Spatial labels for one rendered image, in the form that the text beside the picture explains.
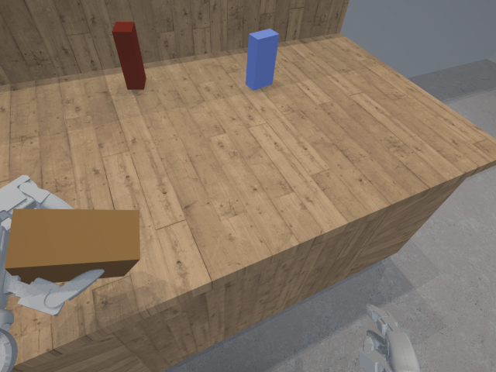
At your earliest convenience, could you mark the table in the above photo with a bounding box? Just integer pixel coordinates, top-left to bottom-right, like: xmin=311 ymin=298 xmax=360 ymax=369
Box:
xmin=0 ymin=0 xmax=496 ymax=372

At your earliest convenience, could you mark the sponge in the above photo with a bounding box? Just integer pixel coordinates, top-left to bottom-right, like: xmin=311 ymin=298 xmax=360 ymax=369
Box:
xmin=5 ymin=208 xmax=140 ymax=284

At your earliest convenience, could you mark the right robot hand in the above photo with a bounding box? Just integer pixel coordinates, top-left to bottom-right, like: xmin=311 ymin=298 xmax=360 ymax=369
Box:
xmin=359 ymin=304 xmax=420 ymax=372

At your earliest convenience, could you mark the robot left forearm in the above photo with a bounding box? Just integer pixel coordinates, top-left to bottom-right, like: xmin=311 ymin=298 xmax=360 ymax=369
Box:
xmin=0 ymin=309 xmax=18 ymax=372

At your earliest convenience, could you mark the left robot hand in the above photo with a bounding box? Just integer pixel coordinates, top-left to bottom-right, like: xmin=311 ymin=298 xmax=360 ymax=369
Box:
xmin=0 ymin=175 xmax=105 ymax=316

